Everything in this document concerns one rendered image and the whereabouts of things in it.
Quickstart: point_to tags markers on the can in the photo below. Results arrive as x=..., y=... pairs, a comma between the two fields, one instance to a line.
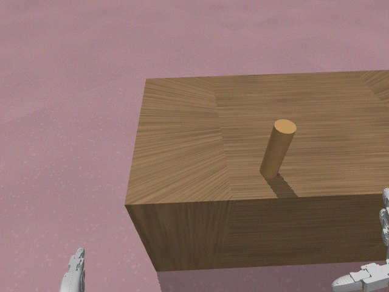
x=280, y=139

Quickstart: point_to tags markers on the left robot hand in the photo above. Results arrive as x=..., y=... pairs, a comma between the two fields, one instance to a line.
x=73, y=280

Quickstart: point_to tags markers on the right robot hand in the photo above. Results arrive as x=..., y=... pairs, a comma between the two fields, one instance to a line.
x=371, y=276

